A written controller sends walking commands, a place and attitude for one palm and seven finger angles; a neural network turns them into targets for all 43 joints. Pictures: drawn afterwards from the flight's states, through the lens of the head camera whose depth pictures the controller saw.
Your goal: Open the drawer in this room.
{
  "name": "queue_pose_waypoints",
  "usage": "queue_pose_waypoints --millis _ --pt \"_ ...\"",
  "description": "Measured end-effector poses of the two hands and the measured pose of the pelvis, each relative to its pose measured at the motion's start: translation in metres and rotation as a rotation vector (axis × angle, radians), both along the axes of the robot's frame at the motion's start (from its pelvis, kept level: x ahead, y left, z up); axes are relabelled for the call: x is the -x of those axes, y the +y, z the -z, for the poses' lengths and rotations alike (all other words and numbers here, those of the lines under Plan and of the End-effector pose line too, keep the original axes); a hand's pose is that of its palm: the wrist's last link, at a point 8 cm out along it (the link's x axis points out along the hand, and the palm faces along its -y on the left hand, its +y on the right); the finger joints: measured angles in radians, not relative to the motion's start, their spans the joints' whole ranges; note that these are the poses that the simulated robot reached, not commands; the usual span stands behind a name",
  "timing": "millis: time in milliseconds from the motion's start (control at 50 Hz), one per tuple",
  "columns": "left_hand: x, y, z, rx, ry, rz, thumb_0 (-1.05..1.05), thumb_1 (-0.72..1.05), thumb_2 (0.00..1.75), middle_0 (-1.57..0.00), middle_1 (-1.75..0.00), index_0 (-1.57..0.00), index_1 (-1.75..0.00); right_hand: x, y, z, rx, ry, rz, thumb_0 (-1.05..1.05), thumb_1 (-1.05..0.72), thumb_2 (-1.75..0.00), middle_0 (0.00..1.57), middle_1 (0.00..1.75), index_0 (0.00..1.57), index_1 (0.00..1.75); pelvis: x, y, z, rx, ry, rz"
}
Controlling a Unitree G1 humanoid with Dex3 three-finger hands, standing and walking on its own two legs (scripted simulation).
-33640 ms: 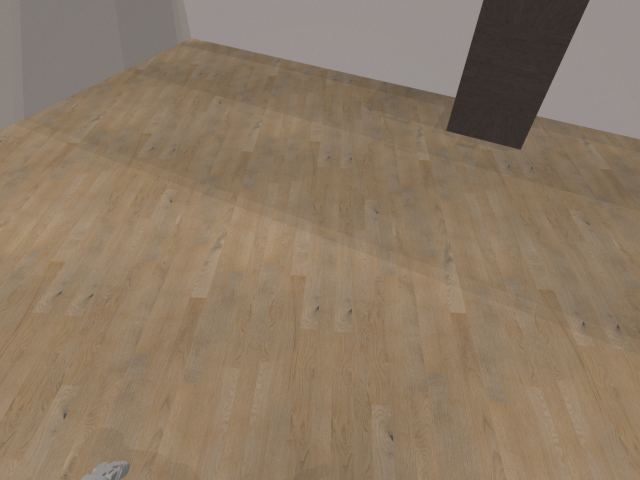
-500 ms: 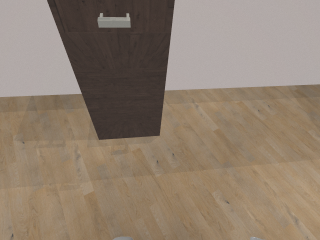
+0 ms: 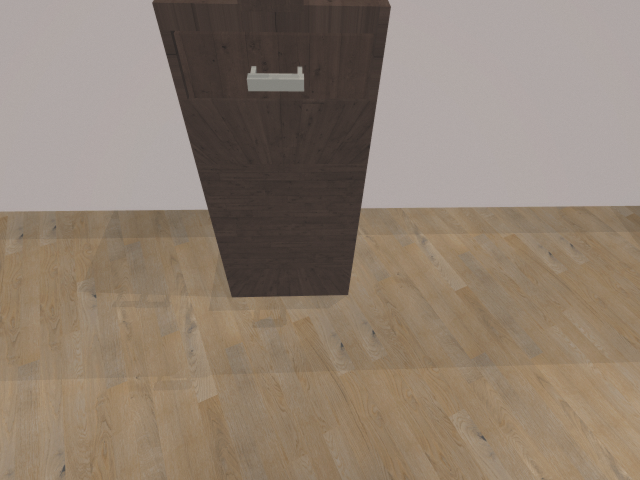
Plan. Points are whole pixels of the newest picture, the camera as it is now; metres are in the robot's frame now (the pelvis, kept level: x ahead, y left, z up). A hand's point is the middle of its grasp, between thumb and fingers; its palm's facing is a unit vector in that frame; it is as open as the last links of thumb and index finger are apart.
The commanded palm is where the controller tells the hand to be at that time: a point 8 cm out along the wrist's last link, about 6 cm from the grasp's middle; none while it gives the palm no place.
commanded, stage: take the last steps up to it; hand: left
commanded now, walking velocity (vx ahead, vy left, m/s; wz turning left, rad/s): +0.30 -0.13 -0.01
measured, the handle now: (276, 76) +0.82 +0.12 +0.10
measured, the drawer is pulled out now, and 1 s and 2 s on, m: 0.00 0.00 0.00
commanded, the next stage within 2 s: come to a stop and stand still in 0.92 s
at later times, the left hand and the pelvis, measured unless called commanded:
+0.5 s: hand out of the picture -0.05 +0.08 -0.16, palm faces +0.18 -0.97 -0.16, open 7.3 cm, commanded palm none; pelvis +0.08 -0.05 +0.00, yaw +4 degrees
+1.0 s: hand (226, 358) +0.34 +0.17 -0.17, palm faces +0.05 -0.98 -0.19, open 7.4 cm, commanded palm none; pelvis +0.25 -0.02 +0.00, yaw +0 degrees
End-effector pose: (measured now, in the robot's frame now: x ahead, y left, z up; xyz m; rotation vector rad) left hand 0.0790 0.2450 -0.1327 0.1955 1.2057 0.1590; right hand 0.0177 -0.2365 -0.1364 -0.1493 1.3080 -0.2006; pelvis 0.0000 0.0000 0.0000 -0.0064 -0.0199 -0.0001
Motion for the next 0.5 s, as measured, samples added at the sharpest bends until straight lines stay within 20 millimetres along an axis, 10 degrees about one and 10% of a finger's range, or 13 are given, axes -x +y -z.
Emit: queue_pose_waypoints --millis 220,380,500 --pt "0.049 -0.063 -0.003 0.006 0.036 -0.070 0.00 0.93 0.90 -0.20 -0.30 -0.20 -0.30 0.032 -0.042 0.018 -0.070 0.110 0.023 0.01 -0.91 -0.89 0.20 0.30 0.20 0.30 -0.013 -0.047 0.000 -0.032 -0.016 -0.021" --pt "0.118 -0.094 -0.003 0.052 0.265 -0.175 0.00 0.92 0.90 -0.20 -0.30 -0.20 -0.30 -0.026 -0.059 0.012 -0.052 0.085 -0.022 0.01 -0.91 -0.89 0.20 0.30 0.19 0.30 -0.042 -0.055 -0.003 -0.018 -0.007 -0.053" --pt "0.140 -0.115 -0.003 0.116 0.407 -0.250 0.00 0.91 0.90 -0.20 -0.30 -0.20 -0.30 -0.107 -0.043 0.012 -0.043 0.039 -0.104 0.01 -0.91 -0.89 0.20 0.30 0.19 0.30 -0.077 -0.046 0.001 -0.005 0.018 -0.062"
